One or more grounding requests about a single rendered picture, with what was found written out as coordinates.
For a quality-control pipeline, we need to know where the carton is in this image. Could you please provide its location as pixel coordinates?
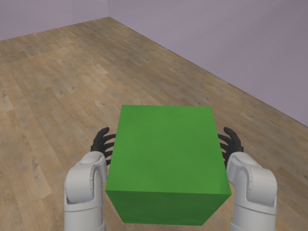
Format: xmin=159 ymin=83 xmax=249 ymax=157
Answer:
xmin=105 ymin=105 xmax=231 ymax=226

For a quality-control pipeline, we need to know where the right robot forearm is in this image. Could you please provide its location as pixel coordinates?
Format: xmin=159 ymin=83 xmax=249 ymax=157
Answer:
xmin=226 ymin=152 xmax=277 ymax=231

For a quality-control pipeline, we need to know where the left robot forearm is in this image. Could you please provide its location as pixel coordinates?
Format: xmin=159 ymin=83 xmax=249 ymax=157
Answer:
xmin=63 ymin=151 xmax=107 ymax=231

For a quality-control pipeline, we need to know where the robot right hand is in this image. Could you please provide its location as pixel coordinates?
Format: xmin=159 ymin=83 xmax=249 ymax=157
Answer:
xmin=218 ymin=127 xmax=244 ymax=168

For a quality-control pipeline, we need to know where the robot left hand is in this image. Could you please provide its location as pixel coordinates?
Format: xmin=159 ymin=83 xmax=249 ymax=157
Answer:
xmin=91 ymin=127 xmax=116 ymax=166

